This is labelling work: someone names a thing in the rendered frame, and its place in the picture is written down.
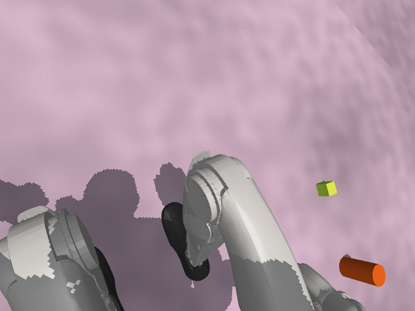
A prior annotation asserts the left robot foot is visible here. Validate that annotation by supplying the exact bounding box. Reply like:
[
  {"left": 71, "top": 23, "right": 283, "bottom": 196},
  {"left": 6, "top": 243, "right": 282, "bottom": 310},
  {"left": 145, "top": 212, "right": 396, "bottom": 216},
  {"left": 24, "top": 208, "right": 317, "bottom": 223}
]
[{"left": 95, "top": 247, "right": 124, "bottom": 311}]

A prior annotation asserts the right robot hand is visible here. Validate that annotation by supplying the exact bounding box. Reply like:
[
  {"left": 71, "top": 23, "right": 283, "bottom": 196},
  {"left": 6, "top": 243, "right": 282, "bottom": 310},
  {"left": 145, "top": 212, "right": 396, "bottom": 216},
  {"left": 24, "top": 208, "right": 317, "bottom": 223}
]
[{"left": 298, "top": 263, "right": 336, "bottom": 311}]

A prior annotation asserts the right robot foot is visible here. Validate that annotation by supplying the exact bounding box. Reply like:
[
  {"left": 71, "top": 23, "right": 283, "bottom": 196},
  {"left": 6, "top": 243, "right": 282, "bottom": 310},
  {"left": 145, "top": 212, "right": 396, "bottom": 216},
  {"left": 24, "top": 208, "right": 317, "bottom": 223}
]
[{"left": 161, "top": 202, "right": 209, "bottom": 281}]

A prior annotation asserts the right robot arm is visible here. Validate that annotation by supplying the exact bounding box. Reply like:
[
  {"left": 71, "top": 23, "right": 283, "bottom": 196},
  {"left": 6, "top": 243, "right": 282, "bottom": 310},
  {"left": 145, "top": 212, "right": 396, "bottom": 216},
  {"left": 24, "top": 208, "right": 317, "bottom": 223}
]
[{"left": 322, "top": 291, "right": 366, "bottom": 311}]

